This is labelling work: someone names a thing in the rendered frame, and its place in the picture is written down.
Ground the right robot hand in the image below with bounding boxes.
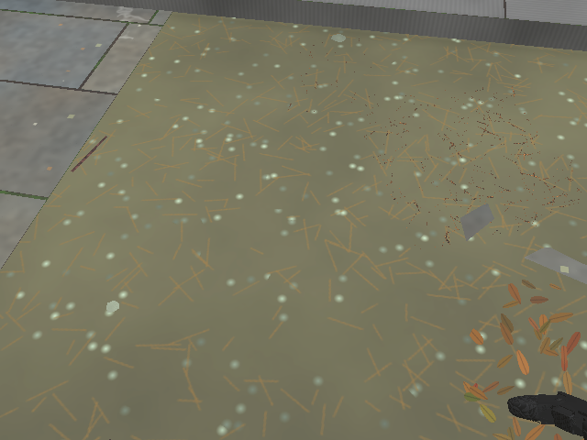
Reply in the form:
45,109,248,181
507,391,587,440

